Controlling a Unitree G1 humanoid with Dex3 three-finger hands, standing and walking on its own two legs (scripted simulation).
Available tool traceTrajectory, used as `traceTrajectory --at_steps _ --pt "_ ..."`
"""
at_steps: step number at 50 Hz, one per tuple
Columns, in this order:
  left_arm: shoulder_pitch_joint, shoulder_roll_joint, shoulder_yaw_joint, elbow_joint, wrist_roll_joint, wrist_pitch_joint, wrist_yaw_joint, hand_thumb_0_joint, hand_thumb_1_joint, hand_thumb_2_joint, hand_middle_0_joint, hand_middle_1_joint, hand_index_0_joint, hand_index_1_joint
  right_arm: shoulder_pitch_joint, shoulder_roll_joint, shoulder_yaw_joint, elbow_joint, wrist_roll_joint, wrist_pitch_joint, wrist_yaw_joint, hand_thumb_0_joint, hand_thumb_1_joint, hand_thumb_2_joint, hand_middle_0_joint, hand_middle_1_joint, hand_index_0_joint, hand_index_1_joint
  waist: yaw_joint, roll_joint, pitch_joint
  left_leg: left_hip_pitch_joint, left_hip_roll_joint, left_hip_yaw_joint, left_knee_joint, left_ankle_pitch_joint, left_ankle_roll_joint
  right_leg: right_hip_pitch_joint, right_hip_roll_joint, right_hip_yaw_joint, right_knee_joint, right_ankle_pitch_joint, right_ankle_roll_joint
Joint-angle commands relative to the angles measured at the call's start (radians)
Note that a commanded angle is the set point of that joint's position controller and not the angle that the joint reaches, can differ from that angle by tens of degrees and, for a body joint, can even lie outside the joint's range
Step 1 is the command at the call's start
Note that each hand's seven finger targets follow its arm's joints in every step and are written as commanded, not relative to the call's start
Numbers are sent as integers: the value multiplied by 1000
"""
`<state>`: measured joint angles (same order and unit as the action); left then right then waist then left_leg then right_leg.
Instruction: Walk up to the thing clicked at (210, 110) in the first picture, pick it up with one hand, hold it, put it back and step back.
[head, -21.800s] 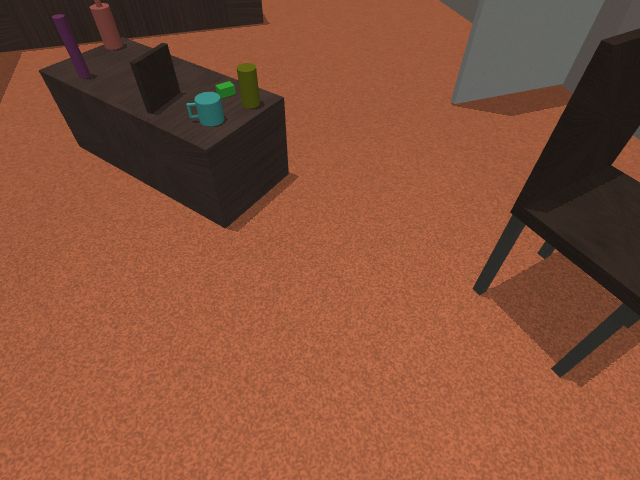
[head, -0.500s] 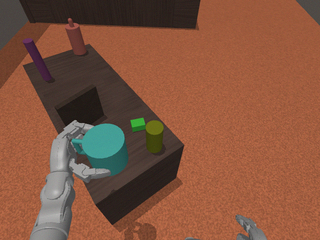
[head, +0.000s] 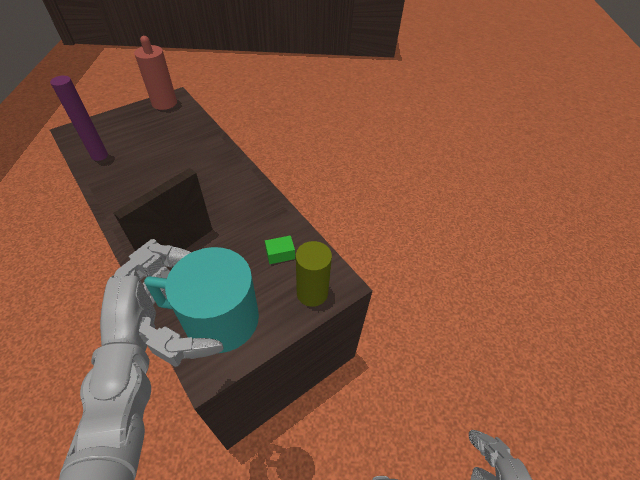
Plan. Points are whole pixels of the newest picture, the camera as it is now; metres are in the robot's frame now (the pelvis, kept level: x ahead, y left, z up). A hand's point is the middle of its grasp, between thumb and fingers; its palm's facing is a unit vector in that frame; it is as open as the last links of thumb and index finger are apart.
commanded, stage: hold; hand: left
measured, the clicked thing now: (202, 299) +0.33 +0.14 +0.05
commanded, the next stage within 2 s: crouch in 1.22 s
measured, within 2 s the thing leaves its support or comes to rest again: neither
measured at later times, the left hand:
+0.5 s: hand (187, 305) +0.33 +0.16 +0.04, palm faces +0.09 -1.00 -0.03, open 11.8 cm
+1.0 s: hand (185, 305) +0.32 +0.16 +0.05, palm faces +0.08 -1.00 -0.03, open 11.8 cm
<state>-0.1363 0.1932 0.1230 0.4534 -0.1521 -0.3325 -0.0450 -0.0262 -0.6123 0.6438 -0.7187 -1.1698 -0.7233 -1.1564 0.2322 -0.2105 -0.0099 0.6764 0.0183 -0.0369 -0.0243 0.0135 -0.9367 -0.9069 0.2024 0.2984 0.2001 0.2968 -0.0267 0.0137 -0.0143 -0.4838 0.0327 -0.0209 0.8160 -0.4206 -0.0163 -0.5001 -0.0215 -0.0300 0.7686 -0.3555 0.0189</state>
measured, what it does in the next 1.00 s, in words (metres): stands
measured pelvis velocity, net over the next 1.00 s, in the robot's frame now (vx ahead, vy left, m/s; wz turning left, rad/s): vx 0.00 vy -0.01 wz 0.00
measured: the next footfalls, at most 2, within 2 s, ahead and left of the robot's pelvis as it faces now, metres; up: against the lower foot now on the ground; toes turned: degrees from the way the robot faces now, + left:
none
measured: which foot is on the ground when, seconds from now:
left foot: down 0.00-1.00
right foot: down 0.00-1.00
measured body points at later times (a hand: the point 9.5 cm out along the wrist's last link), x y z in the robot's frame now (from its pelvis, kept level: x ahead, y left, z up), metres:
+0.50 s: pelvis +0.00 -0.01 +0.00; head +0.04 +0.00 +0.45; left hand +0.32 +0.21 +0.04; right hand +0.13 -0.25 -0.11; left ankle +0.00 +0.13 -0.71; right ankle +0.02 -0.13 -0.71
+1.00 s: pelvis +0.00 -0.01 +0.00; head +0.03 -0.01 +0.45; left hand +0.31 +0.21 +0.05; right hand +0.13 -0.25 -0.11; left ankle +0.00 +0.13 -0.71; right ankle +0.02 -0.13 -0.71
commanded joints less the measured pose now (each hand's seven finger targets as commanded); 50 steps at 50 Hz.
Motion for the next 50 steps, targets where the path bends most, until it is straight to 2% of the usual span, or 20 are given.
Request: traceTrajectory --at_steps 1,4,6,8,11,13,16,17,21,23,24,25,29,31,33,35,39,44,47,50 --pt "-293 127 59 -310 -24 -106 5 0 -51 1246 -1262 -1466 -1285 -1467 -31 -139 -46 -132 -4 -43 -3 0 -931 -909 199 300 199 300 14 31 -303 91 -25 14 -126 281 5 163 29 -17 -78 257 -29" --pt "-303 130 68 -314 -26 -112 10 0 -50 1246 -1254 -1459 -1275 -1461 -25 -139 -45 -128 -4 -45 -2 0 -935 -911 199 300 199 300 11 38 -316 98 -22 12 -122 302 2 166 28 -15 -70 273 -31" --pt "-325 113 36 -324 -24 -113 7 0 -60 1250 -1241 -1454 -1262 -1457 -17 -144 -46 -125 -5 -46 -3 0 -931 -911 199 300 199 300 -5 42 -313 113 -18 8 -123 317 -1 147 31 -19 -65 279 -32" --pt "-351 118 35 -320 -25 -114 5 0 -61 1239 -1252 -1452 -1272 -1455 -16 -142 -44 -118 -6 -45 -7 0 -933 -911 199 300 199 300 -16 23 -289 103 -22 10 -119 285 7 144 27 -15 -77 267 -25" --pt "-351 140 56 -326 -23 -115 4 0 -70 1233 -1242 -1446 -1262 -1449 -20 -144 -47 -116 -5 -47 -8 0 -934 -911 199 300 199 300 -4 29 -310 114 -25 14 -119 280 10 157 23 -9 -80 271 -25" --pt "-256 71 12 -236 -27 -97 -1 0 -78 1238 -1240 -1451 -1261 -1454 -16 -142 -45 -114 -7 -47 -5 0 -934 -911 199 300 199 300 -6 -4 -278 96 -21 9 -120 300 6 151 26 -18 -74 276 -28" --pt "-313 122 46 -282 -24 -101 0 0 -80 1229 -1244 -1445 -1263 -1448 -26 -149 -52 -120 -4 -42 -4 0 -930 -910 199 300 199 300 4 8 -291 101 -24 13 -122 290 10 161 24 -17 -83 274 -26" --pt "-295 129 56 -292 -23 -102 1 0 -74 1233 -1241 -1446 -1260 -1450 -23 -147 -53 -120 -6 -41 -2 0 -932 -910 199 300 199 300 12 9 -313 104 -26 13 -118 309 10 180 22 -16 -81 292 -26" --pt "-240 99 69 -184 -26 -96 8 0 -86 1243 -1239 -1450 -1259 -1454 -36 -135 -43 -124 -7 -39 1 0 -927 -909 199 300 199 300 5 -41 -238 46 -29 21 -116 244 19 148 20 -13 -93 247 -18" --pt "-298 141 95 -254 -21 -112 11 0 -43 1254 -1241 -1458 -1262 -1461 -41 -141 -49 -130 -7 -36 2 0 -929 -910 199 300 199 300 13 -7 -285 68 -30 22 -123 239 17 159 19 -10 -90 240 -20" --pt "-319 154 89 -317 -16 -122 10 0 -56 1248 -1241 -1459 -1263 -1460 -39 -141 -49 -136 -7 -34 2 0 -931 -910 199 300 200 300 21 21 -309 81 -32 24 -125 244 14 170 19 -9 -87 242 -23" --pt "-282 126 73 -259 -17 -120 5 0 -49 1251 -1232 -1452 -1252 -1454 -46 -138 -44 -141 -8 -33 3 0 -932 -911 199 300 199 300 11 13 -279 73 -32 23 -126 234 13 154 21 -9 -87 229 -23" --pt "-304 137 65 -332 -24 -140 -3 0 -49 1249 -1236 -1452 -1255 -1456 -39 -139 -45 -135 -7 -40 -2 0 -939 -913 199 300 199 300 4 31 -328 94 -35 26 -115 245 15 173 18 -2 -82 249 -21" --pt "-321 101 20 -323 -29 -128 -11 0 -87 1241 -1241 -1461 -1262 -1463 -37 -142 -43 -133 -8 -45 -4 0 -942 -913 199 300 199 300 -12 31 -321 106 -30 20 -115 259 13 160 24 -5 -80 261 -23" --pt "-356 135 51 -286 -24 -120 -5 0 -68 1246 -1239 -1450 -1256 -1456 -32 -144 -43 -117 -5 -45 -12 0 -938 -913 199 300 199 300 -18 13 -286 93 -28 18 -120 231 16 135 21 -4 -89 241 -20" --pt "-343 123 52 -242 -28 -117 -8 0 -105 1233 -1226 -1433 -1242 -1440 -37 -140 -40 -108 -8 -45 -12 0 -935 -913 199 300 199 300 -19 -9 -260 65 -29 19 -118 198 21 122 18 -3 -97 214 -18" --pt "-321 133 69 -239 -34 -119 -13 0 -59 1248 -1250 -1456 -1269 -1460 -53 -147 -44 -129 -2 -46 -8 0 -931 -911 199 300 199 300 9 12 -255 66 -32 17 -140 166 14 130 20 -13 -103 168 -24" --pt "-301 124 54 -268 -32 -115 -22 0 -56 1248 -1244 -1454 -1264 -1458 -47 -142 -43 -132 0 -45 -8 0 -934 -911 199 300 199 300 8 -5 -295 89 -31 20 -134 215 15 167 22 -10 -100 216 -22" --pt "-286 124 75 -223 -38 -103 -14 0 -96 1244 -1243 -1454 -1261 -1460 -45 -141 -41 -122 0 -45 -10 0 -936 -912 199 300 199 300 6 -12 -264 75 -30 21 -134 210 15 151 23 -10 -104 211 -21" --pt "-369 154 85 -311 -34 -115 -4 0 -93 1242 -1234 -1446 -1251 -1453 -44 -140 -42 -126 -3 -45 -13 0 -937 -913 199 300 199 300 5 8 -299 88 -32 25 -125 233 17 165 19 -3 -101 239 -20"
